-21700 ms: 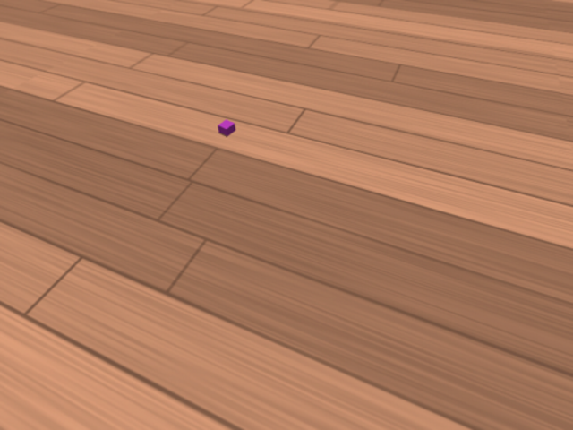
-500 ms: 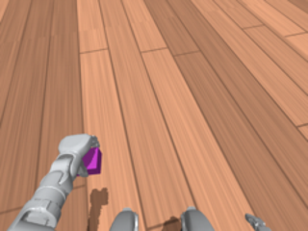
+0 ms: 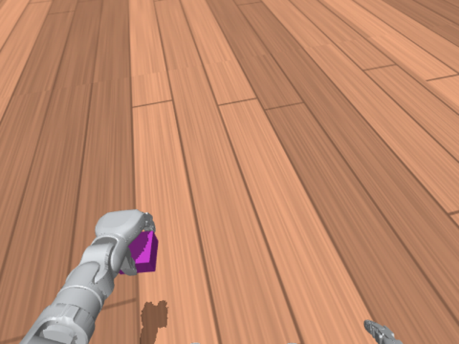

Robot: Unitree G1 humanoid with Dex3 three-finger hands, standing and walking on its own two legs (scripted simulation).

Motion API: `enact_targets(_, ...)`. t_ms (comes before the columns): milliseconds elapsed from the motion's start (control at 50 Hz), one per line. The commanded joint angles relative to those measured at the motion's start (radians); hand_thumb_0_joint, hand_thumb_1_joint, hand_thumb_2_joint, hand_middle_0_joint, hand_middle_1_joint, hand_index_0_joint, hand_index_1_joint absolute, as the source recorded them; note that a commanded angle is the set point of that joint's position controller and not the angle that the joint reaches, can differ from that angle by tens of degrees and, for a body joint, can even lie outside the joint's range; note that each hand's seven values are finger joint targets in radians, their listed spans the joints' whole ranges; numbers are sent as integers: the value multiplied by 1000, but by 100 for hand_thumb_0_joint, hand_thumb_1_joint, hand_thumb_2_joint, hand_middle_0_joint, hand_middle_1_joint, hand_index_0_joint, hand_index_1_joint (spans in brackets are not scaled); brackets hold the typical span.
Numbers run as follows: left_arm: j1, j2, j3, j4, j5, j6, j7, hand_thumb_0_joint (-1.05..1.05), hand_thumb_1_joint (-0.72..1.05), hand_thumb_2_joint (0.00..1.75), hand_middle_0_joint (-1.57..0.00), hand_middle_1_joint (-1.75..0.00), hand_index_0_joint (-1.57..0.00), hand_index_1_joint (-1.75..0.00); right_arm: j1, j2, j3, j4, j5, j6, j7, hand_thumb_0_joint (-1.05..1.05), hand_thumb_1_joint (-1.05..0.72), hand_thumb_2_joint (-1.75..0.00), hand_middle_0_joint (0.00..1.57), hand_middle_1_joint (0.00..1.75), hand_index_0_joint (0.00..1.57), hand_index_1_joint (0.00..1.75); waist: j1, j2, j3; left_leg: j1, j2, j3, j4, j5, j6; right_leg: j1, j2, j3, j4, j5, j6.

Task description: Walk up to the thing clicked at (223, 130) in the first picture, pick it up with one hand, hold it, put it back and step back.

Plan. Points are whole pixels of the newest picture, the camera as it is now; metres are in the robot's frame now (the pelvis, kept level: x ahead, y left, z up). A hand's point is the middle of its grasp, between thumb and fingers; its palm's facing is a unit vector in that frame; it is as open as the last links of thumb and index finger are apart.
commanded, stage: hold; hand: left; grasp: from above
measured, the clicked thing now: (136, 252) +0.32 +0.23 -0.10
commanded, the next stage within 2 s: crouch in 1.68 s
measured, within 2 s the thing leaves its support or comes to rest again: neither
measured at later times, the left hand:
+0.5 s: hand (128, 245) +0.30 +0.22 -0.02, palm faces -0.44 -0.06 -0.89, open 9.7 cm
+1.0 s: hand (126, 245) +0.29 +0.22 -0.01, palm faces -0.44 -0.06 -0.90, open 9.8 cm
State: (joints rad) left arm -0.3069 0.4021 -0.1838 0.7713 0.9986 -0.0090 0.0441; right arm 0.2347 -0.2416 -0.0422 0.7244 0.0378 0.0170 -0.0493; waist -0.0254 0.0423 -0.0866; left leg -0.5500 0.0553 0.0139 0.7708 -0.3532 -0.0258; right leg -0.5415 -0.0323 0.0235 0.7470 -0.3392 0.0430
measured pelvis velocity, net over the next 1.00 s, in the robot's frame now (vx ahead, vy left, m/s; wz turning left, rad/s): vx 0.00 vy -0.01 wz -0.01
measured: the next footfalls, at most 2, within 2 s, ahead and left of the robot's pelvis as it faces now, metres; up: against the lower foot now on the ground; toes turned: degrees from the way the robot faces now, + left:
none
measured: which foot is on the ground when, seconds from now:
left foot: down 0.00-1.00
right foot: down 0.00-1.00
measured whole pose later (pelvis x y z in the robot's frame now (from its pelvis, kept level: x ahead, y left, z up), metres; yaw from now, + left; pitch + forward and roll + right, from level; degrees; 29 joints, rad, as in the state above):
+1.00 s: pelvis +0.00 -0.01 +0.02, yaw -1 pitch +2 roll +1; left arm -0.21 0.41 -0.19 0.56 0.99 0.00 -0.07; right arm 0.19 -0.25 -0.03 0.67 0.06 0.06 -0.06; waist 0.01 0.05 -0.03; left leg -0.33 0.05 0.04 0.56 -0.27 -0.03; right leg -0.35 -0.04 0.04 0.58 -0.27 0.04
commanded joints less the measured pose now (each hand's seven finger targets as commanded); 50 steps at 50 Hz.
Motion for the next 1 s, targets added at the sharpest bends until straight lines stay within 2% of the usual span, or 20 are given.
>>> enact_targets(0,-289,209,87,-205,0,-5,17,0,83,59,-114,-49,-117,-46,-30,-144,-50,-129,8,-32,-6,0,-89,-90,20,30,20,30,1,-15,-243,183,-62,8,-137,217,22,124,62,-23,-129,181,-45)
enact_targets(80,-291,201,82,-238,2,-7,2,0,82,60,-113,-50,-116,-47,-37,-145,-49,-139,10,-26,-6,0,-89,-90,20,30,20,30,-1,-5,-233,204,-63,14,-150,233,21,139,62,-21,-139,195,-45)
enact_targets(100,-281,211,91,-236,3,-8,-1,0,83,57,-113,-50,-116,-47,-44,-147,-49,-142,11,-26,-6,0,-89,-90,20,30,20,30,11,-9,-221,204,-60,12,-159,224,20,136,64,-24,-143,182,-46)
enact_targets(140,-283,203,88,-250,1,-9,-6,0,83,58,-113,-49,-116,-46,-46,-144,-47,-149,11,-24,-6,0,-89,-90,20,30,20,30,4,-14,-219,213,-61,13,-165,216,22,146,64,-23,-151,176,-45)
enact_targets(200,-270,189,81,-271,3,-1,-9,0,82,57,-113,-49,-116,-46,-50,-144,-49,-151,12,-21,-6,0,-90,-90,20,30,20,30,4,-15,-237,241,-64,20,-167,258,23,164,60,-18,-153,218,-42)
enact_targets(220,-279,214,100,-287,1,-2,-11,0,82,59,-113,-49,-116,-47,-55,-148,-51,-152,12,-20,-6,0,-89,-90,20,30,20,30,10,-11,-249,249,-64,18,-169,272,23,174,61,-20,-154,230,-41)
enact_targets(240,-269,215,96,-275,0,-1,-14,0,82,60,-114,-48,-116,-47,-61,-149,-49,-152,12,-18,-7,0,-89,-90,20,30,20,30,13,-18,-233,247,-64,22,-172,272,24,178,61,-22,-159,229,-41)
enact_targets(300,-276,203,85,-287,0,-3,-21,0,83,61,-116,-49,-117,-48,-69,-144,-45,-160,14,-17,-7,0,-90,-90,20,30,20,30,6,-35,-215,242,-68,26,-179,237,30,172,57,-16,-177,205,-36)
enact_targets(320,-268,206,91,-287,-2,-2,-22,0,83,59,-114,-50,-117,-47,-75,-144,-44,-162,15,-16,-8,0,-90,-90,20,30,20,30,16,-34,-210,243,-69,25,-186,228,30,178,56,-17,-182,195,-36)
enact_targets(360,-258,212,98,-306,-3,-1,-27,0,83,62,-116,-49,-117,-47,-75,-145,-46,-165,16,-13,-8,0,-90,-90,20,30,20,30,13,-29,-232,264,-70,31,-188,254,31,190,55,-14,-182,220,-35)
enact_targets(380,-262,213,94,-311,-5,-1,-31,0,84,61,-116,-49,-118,-47,-83,-145,-44,-167,15,-12,-8,0,-90,-90,20,30,20,30,21,-21,-223,263,-68,29,-195,251,29,194,57,-19,-183,213,-36)
enact_targets(400,-248,200,83,-301,-2,2,-37,0,83,61,-117,-49,-118,-48,-85,-142,-41,-170,17,-12,-9,0,-90,-90,20,30,20,30,12,-39,-211,263,-67,30,-195,260,32,188,57,-19,-184,224,-36)
enact_targets(420,-252,214,96,-313,-10,0,-39,0,84,62,-117,-49,-118,-47,-89,-144,-41,-173,18,-11,-10,0,-90,-90,20,30,20,30,24,-39,-208,262,-67,27,-201,251,32,194,58,-22,-191,212,-35)
enact_targets(460,-248,203,84,-314,-5,3,-47,0,83,62,-117,-49,-118,-48,-96,-141,-39,-180,20,-8,-11,0,-90,-90,20,30,20,30,21,-48,-192,257,-72,33,-207,228,35,192,52,-16,-204,197,-33)
enact_targets(500,-249,214,101,-341,-9,2,-49,0,84,62,-116,-50,-118,-48,-96,-139,-37,-179,20,-7,-10,0,-90,-90,20,30,20,30,24,-28,-204,269,-73,35,-218,211,33,203,53,-13,-210,174,-35)
enact_targets(620,-236,202,89,-354,-7,3,-62,0,82,61,-115,-49,-117,-48,-112,-137,-35,-192,22,-6,-15,0,-90,-90,20,30,20,30,22,-37,-186,287,-71,36,-234,215,36,200,52,-15,-225,178,-34)
enact_targets(640,-256,223,104,-381,-16,0,-61,0,82,61,-115,-49,-117,-48,-112,-140,-34,-190,24,-7,-15,0,-90,-90,20,30,20,30,26,-25,-203,298,-69,34,-239,222,34,211,54,-15,-225,179,-35)
enact_targets(680,-230,202,93,-366,-9,4,-63,0,80,62,-115,-49,-116,-48,-114,-137,-34,-193,23,-6,-17,0,-90,-90,20,30,20,30,25,-30,-185,300,-70,35,-243,230,33,206,55,-15,-228,187,-37)
enact_targets(800,-227,212,99,-390,-14,6,-69,0,81,63,-115,-50,-117,-49,-134,-134,-30,-197,26,-8,-17,0,-90,-90,20,30,20,30,35,-39,-171,312,-69,35,-269,198,34,228,54,-18,-252,150,-37)
enact_targets(980,-228,211,96,-411,-10,11,-80,0,77,65,-113,-50,-114,-50,-129,-132,-28,-193,28,-3,-20,0,-90,-90,20,30,20,30,29,-24,-182,355,-64,35,-285,271,32,252,58,-22,-258,222,-39)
